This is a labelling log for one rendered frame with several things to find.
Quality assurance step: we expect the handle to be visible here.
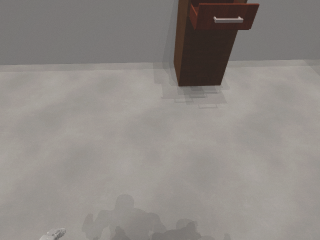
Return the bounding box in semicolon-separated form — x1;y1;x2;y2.
213;16;244;23

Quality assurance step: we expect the cabinet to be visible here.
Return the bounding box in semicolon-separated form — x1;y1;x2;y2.
173;0;248;87

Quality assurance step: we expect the drawer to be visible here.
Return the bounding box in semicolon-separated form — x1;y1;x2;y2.
189;0;259;31

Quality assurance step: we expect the left robot hand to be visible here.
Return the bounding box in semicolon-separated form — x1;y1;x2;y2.
39;228;66;240

